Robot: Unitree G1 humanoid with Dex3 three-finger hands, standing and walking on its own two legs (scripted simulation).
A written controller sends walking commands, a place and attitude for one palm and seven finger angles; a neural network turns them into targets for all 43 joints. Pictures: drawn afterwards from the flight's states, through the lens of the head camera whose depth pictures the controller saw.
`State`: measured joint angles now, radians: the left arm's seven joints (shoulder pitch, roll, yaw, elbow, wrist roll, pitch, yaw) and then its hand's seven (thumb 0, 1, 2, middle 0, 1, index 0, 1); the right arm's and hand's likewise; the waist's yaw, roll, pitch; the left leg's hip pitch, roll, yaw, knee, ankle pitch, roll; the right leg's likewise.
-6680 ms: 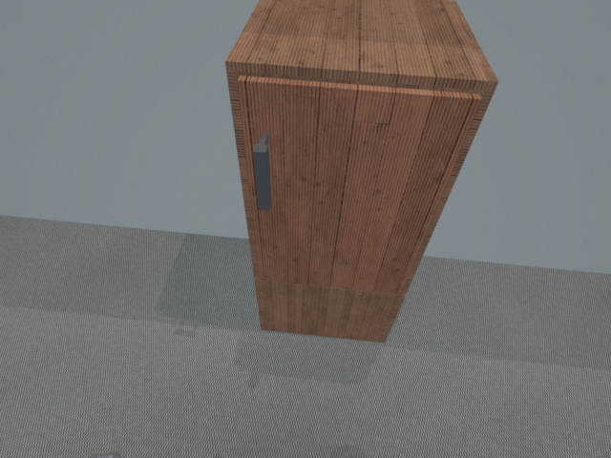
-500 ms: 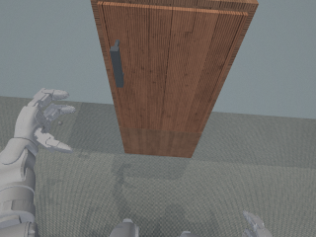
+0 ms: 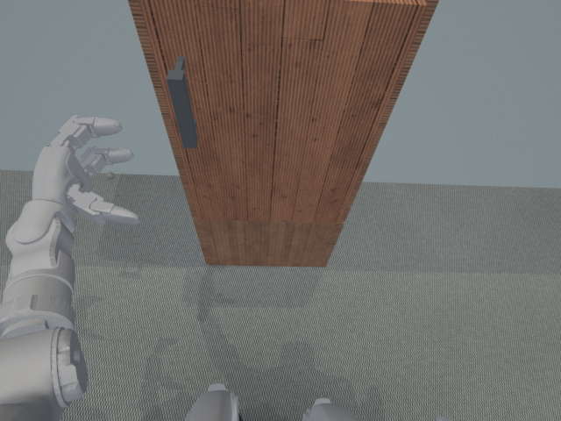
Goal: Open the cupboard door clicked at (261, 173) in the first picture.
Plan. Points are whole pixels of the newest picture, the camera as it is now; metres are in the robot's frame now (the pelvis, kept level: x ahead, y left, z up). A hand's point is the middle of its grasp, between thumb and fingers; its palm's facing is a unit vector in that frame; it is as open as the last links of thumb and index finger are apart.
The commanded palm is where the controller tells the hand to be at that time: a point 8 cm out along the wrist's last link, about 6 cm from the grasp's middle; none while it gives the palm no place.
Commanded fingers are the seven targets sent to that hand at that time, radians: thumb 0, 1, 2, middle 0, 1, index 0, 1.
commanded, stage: move the hooked fingers beside the handle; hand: left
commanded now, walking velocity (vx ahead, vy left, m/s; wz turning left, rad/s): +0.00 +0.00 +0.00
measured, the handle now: (185, 104) +0.60 +0.16 +0.07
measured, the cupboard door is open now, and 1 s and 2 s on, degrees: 0 0 0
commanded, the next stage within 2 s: slide the fingers in behind the handle in 1.46 s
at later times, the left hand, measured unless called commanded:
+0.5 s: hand (130, 130) +0.52 +0.23 +0.08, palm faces +0.00 -1.00 +0.00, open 14.0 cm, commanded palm +0.52 +0.26 +0.07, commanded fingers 0.00 -0.50 0.30 -0.30 -1.20 -0.30 -1.20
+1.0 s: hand (137, 117) +0.56 +0.23 +0.07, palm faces +0.01 -1.00 +0.00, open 14.0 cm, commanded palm +0.55 +0.25 +0.07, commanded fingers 0.00 -0.50 0.30 -0.30 -1.20 -0.30 -1.20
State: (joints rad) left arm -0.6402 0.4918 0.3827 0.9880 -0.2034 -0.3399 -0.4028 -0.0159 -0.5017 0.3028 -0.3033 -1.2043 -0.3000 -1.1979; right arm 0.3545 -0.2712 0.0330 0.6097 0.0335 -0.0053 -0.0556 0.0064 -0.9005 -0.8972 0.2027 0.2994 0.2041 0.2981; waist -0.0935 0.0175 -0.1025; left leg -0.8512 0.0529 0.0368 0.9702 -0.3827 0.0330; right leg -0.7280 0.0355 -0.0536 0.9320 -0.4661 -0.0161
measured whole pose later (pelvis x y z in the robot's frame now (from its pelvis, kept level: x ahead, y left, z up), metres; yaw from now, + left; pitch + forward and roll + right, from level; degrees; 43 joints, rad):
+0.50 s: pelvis -0.01 +0.00 -0.02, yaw -1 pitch +21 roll -4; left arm -1.01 0.69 0.43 1.29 -0.10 -0.33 -0.37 -0.02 -0.50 0.30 -0.30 -1.20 -0.30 -1.20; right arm 0.41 -0.29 0.05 0.63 0.01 0.05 -0.05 0.00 -0.90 -0.90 0.20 0.30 0.20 0.30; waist -0.19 0.03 -0.09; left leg -1.05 0.08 0.02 1.07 -0.41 0.03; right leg -0.91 0.06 -0.07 1.01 -0.48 -0.02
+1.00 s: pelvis +0.01 +0.01 -0.02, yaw -3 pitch +25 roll -6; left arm -1.04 0.69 0.47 1.24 -0.06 -0.32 -0.31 -0.02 -0.50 0.30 -0.30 -1.20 -0.30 -1.20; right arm 0.46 -0.26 0.06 0.62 -0.02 0.09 -0.01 0.00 -0.90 -0.90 0.20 0.30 0.21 0.30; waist -0.22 0.04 -0.09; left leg -1.09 0.08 0.03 1.08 -0.43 0.05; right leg -0.94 0.07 -0.05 0.99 -0.48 0.00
